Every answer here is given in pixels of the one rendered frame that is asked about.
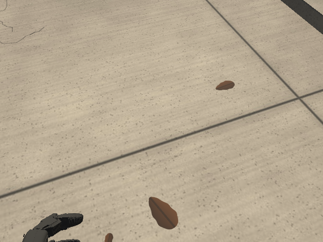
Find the robot left hand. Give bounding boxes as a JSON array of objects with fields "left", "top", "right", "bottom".
[{"left": 22, "top": 213, "right": 83, "bottom": 242}]

